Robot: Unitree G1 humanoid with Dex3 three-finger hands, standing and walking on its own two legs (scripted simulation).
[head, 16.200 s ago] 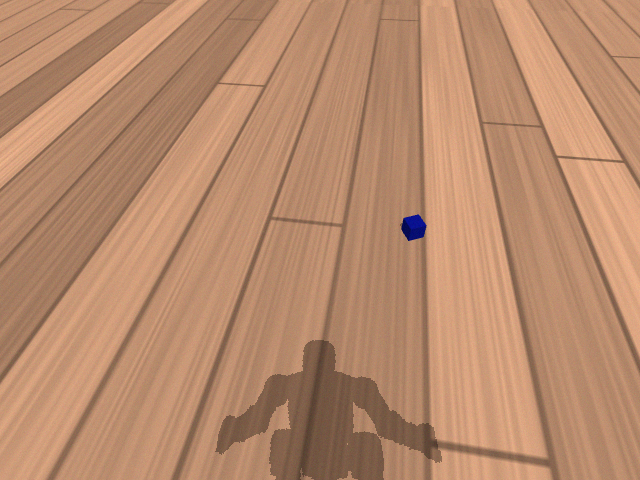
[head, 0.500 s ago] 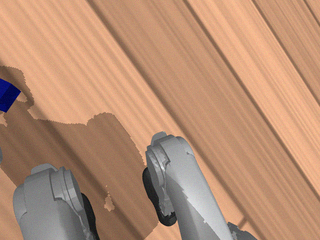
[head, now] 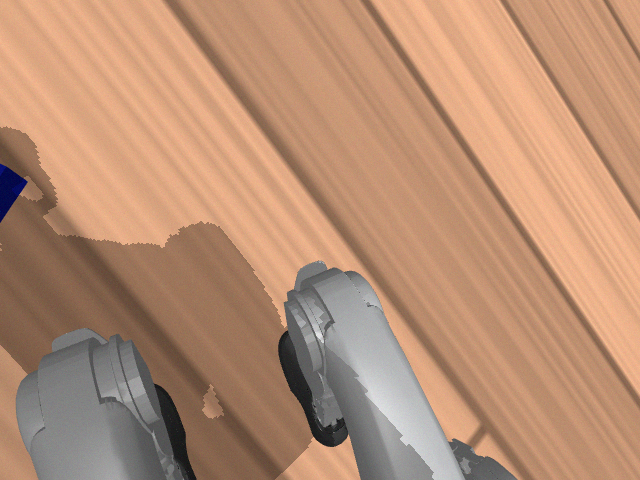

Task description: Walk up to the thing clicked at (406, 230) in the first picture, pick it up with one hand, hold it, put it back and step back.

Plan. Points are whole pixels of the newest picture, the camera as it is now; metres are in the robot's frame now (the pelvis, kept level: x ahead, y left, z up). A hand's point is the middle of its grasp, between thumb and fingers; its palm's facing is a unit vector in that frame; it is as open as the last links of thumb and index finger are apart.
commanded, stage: rise first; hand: left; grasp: from above
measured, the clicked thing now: out of the picture +0.52 +0.32 -0.29
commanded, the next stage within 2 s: none
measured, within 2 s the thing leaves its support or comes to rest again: neither
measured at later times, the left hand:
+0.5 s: hand out of the picture +0.48 +0.36 -0.17, palm faces -0.21 -0.35 -0.92, open 13.8 cm
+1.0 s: hand out of the picture +0.48 +0.35 -0.18, palm faces -0.21 -0.34 -0.91, open 13.6 cm
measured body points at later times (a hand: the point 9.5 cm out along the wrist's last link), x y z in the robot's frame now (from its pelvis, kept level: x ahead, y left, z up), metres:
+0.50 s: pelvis +0.00 +0.00 +0.00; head +0.27 +0.09 +0.35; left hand +0.49 +0.37 -0.12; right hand +0.02 -0.25 -0.07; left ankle +0.07 +0.13 -0.29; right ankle +0.10 -0.11 -0.29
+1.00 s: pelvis +0.00 +0.00 +0.00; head +0.28 +0.08 +0.34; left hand +0.49 +0.37 -0.13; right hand +0.01 -0.25 -0.07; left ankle +0.07 +0.13 -0.29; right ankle +0.10 -0.11 -0.29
